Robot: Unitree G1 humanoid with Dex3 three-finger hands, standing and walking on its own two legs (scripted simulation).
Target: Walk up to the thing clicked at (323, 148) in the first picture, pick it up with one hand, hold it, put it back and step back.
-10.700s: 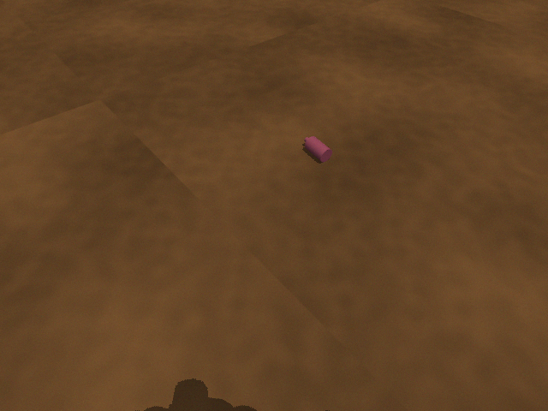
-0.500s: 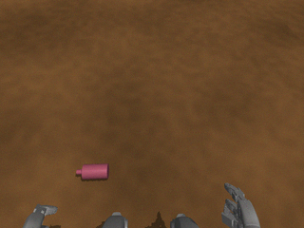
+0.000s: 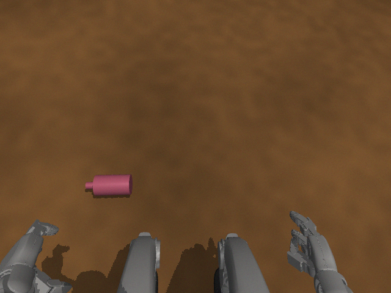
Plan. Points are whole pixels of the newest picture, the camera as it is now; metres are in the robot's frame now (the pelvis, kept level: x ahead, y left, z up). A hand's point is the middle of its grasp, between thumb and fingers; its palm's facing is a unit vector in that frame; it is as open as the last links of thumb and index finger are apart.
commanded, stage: rise first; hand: left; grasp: from above
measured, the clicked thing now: (108, 184) +0.49 +0.32 -0.56
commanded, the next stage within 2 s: none
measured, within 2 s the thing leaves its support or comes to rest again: neither
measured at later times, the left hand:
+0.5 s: hand (74, 215) +0.32 +0.34 -0.32, palm faces -0.50 -0.21 -0.84, open 14.0 cm
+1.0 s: hand (81, 198) +0.39 +0.35 -0.39, palm faces -0.46 -0.03 -0.89, open 13.9 cm
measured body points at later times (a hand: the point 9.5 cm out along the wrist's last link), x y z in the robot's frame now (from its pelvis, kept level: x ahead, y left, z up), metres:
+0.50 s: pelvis -0.06 +0.00 -0.20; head +0.16 +0.03 +0.19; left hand +0.35 +0.35 -0.27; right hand +0.05 -0.28 -0.33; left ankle +0.03 +0.13 -0.57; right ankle +0.03 -0.15 -0.57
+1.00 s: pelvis -0.06 +0.02 -0.25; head +0.17 +0.09 +0.13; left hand +0.41 +0.35 -0.34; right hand +0.01 -0.27 -0.35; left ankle +0.03 +0.13 -0.57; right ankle +0.03 -0.15 -0.56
